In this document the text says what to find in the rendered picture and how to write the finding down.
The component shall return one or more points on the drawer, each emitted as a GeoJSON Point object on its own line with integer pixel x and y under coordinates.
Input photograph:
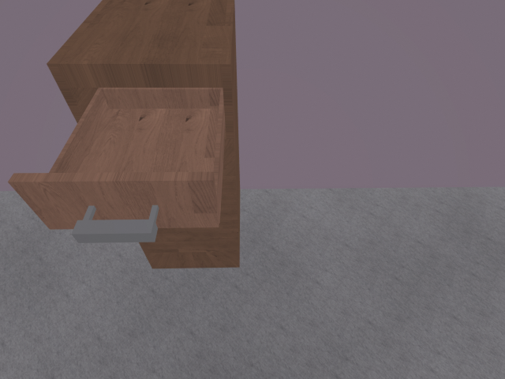
{"type": "Point", "coordinates": [133, 148]}

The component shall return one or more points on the cabinet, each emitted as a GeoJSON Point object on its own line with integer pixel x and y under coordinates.
{"type": "Point", "coordinates": [164, 44]}

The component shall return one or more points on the handle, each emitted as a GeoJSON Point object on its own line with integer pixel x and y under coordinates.
{"type": "Point", "coordinates": [97, 231]}

